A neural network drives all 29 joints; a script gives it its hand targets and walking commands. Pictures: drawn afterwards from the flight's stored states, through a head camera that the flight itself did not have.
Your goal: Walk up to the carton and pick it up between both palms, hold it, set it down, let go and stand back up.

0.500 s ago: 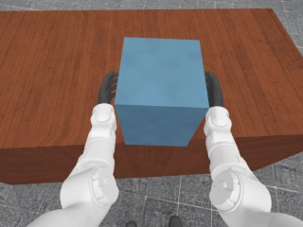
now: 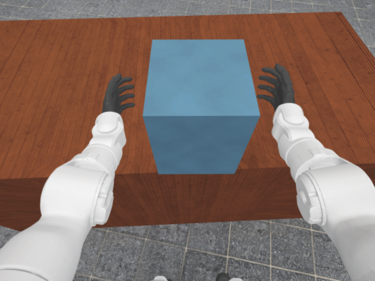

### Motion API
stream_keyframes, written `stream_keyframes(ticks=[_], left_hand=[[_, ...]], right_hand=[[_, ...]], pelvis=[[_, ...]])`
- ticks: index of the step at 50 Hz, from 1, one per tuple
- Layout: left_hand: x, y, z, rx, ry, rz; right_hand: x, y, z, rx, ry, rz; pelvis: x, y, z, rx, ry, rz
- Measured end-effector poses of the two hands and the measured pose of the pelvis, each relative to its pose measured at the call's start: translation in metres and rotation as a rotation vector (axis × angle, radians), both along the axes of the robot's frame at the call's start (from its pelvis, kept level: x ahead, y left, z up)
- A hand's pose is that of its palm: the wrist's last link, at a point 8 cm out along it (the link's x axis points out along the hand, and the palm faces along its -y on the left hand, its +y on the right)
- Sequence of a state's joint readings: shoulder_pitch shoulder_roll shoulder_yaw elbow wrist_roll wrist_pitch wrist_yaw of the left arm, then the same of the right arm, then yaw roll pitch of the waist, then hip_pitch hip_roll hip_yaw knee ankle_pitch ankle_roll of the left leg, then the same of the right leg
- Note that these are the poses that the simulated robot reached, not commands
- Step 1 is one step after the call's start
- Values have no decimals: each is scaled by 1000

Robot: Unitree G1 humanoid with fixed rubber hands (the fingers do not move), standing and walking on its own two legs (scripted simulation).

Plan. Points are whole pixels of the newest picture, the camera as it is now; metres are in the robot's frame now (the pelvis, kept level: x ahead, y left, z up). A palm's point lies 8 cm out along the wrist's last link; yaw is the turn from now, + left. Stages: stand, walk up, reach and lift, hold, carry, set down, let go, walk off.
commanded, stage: set down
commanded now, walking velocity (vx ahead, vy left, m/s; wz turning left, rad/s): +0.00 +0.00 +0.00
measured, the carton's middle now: (197, 112) +0.48 +0.01 +0.02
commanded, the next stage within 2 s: none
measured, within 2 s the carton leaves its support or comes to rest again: neither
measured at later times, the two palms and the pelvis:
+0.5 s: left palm (106, 78) +0.45 +0.19 +0.16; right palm (301, 70) +0.46 -0.17 +0.17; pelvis -0.02 -0.02 +0.01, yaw +1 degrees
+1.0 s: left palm (100, 87) +0.43 +0.19 +0.16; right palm (303, 83) +0.44 -0.17 +0.16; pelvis +0.00 -0.01 +0.03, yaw +1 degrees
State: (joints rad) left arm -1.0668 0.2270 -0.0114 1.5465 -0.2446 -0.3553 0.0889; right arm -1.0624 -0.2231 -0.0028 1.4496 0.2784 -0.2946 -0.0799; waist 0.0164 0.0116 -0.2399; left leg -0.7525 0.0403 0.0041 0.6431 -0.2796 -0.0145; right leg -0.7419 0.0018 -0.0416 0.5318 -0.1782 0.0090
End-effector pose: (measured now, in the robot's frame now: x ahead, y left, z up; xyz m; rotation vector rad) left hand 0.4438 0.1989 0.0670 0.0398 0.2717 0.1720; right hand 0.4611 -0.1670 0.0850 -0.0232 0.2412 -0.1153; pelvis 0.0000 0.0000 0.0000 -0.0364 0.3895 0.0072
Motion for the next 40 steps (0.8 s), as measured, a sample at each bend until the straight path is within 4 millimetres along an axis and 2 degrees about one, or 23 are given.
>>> stream_keyframes(ticks=[7,14,19,34,40], left_hand=[[2,-2,22,8,-41,-4],[5,-18,50,5,-53,-31],[6,-20,68,-5,-49,-25],[14,-1,115,-13,-33,14],[12,-3,120,-6,-19,-21]], right_hand=[[1,-15,26,11,-15,14],[1,-12,50,28,-21,45],[1,-6,66,25,-19,48],[7,1,117,23,5,12],[6,2,122,28,13,6]], pelvis=[[-14,-6,-4,8,23,-3],[-23,-12,-4,21,19,-4],[-26,-16,0,29,-4,-1],[-13,-18,15,24,-92,14],[-6,-17,21,20,-163,13]])
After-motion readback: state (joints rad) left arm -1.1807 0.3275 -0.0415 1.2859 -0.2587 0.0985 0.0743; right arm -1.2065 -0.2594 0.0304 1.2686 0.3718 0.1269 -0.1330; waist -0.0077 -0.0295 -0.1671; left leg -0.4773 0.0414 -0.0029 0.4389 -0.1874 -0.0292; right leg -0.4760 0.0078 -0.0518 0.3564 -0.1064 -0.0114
